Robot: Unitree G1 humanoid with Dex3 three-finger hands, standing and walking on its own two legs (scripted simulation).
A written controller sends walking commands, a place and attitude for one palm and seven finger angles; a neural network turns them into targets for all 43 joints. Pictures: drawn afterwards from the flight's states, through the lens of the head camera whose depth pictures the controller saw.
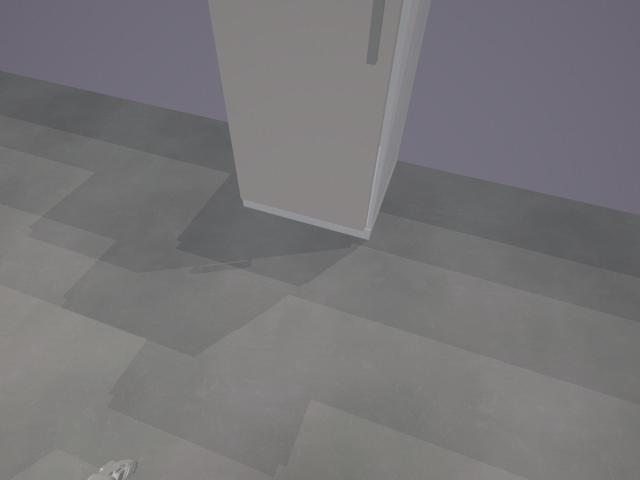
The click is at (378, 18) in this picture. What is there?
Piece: fridge door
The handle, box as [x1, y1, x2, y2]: [366, 0, 384, 64]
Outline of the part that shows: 384,0 373,0 366,63 374,64 376,62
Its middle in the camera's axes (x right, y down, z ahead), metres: +0.15 -0.63 +0.90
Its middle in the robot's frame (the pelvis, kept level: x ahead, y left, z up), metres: +1.13 -0.07 +0.24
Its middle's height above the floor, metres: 1.00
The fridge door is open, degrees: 0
